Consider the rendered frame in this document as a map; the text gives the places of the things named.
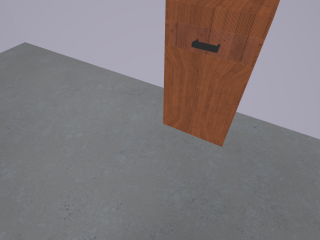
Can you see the drawer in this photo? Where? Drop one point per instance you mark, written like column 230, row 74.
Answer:
column 233, row 46

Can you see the handle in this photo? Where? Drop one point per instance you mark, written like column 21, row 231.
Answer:
column 205, row 46

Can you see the cabinet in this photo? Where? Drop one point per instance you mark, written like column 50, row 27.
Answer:
column 202, row 92

